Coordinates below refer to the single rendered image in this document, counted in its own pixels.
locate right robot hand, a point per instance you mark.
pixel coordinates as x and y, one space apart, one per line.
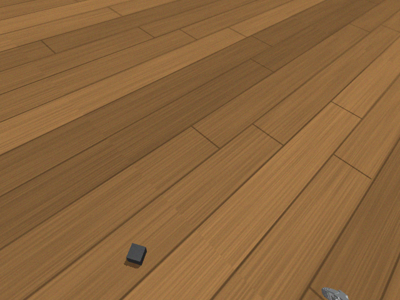
332 294

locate cube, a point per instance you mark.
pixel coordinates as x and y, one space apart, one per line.
136 254

